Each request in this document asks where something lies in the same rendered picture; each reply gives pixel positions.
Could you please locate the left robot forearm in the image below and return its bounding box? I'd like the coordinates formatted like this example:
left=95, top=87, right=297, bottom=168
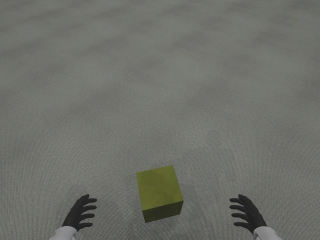
left=49, top=226, right=78, bottom=240

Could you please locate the carton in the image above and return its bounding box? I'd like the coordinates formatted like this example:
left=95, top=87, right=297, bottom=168
left=136, top=165, right=184, bottom=223

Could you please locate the right robot hand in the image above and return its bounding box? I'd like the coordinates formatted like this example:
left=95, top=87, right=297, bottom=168
left=229, top=194, right=267, bottom=235

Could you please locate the left robot hand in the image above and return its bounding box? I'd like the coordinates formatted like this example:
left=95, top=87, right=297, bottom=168
left=62, top=194, right=97, bottom=232

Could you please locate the right robot forearm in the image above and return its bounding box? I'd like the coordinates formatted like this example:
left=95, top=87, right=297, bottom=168
left=253, top=226, right=283, bottom=240

